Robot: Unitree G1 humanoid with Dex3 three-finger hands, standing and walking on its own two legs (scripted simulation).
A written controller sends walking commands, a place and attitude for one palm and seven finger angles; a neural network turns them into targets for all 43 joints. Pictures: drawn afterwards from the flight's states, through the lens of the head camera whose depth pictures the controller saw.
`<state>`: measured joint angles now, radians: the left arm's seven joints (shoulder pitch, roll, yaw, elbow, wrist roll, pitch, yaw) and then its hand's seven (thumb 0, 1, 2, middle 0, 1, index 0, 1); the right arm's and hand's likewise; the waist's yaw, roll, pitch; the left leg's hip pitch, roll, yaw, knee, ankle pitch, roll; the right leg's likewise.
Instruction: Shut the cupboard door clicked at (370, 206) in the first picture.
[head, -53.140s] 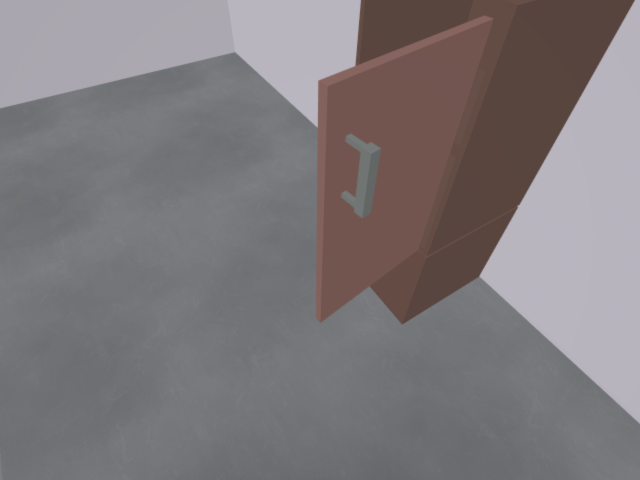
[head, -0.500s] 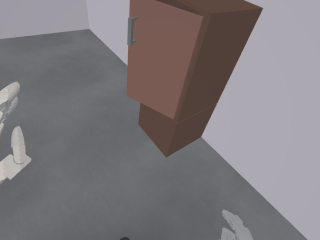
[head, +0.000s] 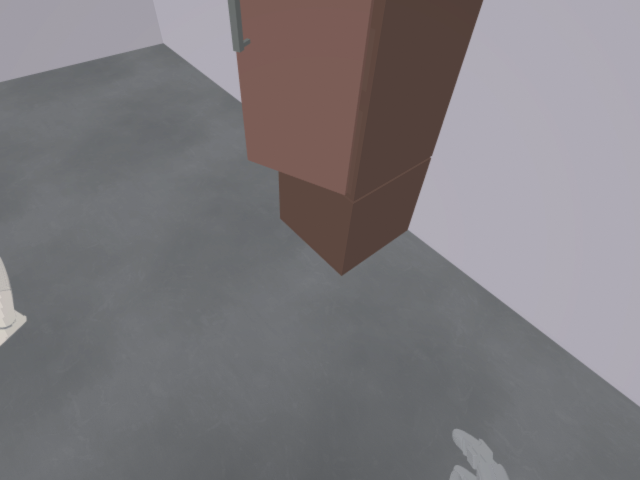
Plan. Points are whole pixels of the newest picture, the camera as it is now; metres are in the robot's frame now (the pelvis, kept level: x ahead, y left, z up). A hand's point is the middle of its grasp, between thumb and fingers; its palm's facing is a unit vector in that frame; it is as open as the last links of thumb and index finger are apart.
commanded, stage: stop stepping back and stand still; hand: left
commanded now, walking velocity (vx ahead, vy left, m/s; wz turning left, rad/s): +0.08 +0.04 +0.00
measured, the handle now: (240, 20) +1.07 +0.19 +0.12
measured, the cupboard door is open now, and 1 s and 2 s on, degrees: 23 23 23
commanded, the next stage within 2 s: let the arm hang, fingers relaxed in 0.68 s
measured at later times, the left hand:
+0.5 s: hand (41, 266) +0.25 +0.24 +0.21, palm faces +0.40 -0.79 -0.47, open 7.4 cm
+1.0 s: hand (163, 458) +0.18 +0.20 -0.11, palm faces -0.01 -0.97 -0.24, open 7.4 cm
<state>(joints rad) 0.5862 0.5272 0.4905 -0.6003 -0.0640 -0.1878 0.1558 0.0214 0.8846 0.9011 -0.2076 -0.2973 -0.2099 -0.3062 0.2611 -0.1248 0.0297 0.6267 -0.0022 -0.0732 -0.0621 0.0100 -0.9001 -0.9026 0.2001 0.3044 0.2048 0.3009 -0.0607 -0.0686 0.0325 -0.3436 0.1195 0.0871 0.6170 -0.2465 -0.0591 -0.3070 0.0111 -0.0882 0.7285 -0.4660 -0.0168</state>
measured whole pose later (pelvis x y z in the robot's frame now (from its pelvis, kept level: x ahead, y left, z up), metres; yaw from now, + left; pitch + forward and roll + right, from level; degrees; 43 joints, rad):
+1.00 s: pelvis +0.04 +0.02 +0.01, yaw +1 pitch -1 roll +0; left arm 0.30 0.21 0.00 0.57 0.02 0.06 0.01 0.01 0.90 0.90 -0.19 -0.29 -0.20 -0.30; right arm 0.23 -0.26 0.01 0.81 -0.02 0.01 0.00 0.01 -0.90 -0.90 0.20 0.30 0.20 0.30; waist -0.05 0.02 -0.01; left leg -0.36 -0.01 0.05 0.61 -0.23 0.03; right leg -0.23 0.00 -0.09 0.61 -0.37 -0.04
